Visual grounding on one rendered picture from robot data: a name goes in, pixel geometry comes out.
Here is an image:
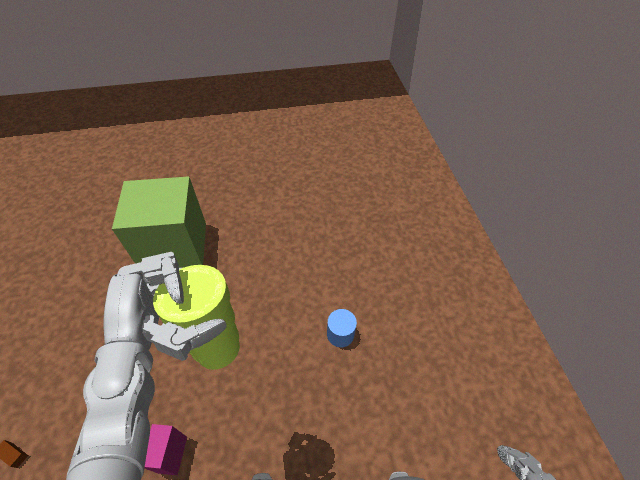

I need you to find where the left robot hand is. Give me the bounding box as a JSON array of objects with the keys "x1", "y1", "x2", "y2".
[{"x1": 103, "y1": 252, "x2": 227, "y2": 361}]

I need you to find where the left robot arm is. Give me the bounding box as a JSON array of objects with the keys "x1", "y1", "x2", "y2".
[{"x1": 66, "y1": 341, "x2": 155, "y2": 480}]

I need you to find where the right robot hand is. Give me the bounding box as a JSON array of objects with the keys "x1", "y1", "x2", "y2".
[{"x1": 497, "y1": 445, "x2": 556, "y2": 480}]

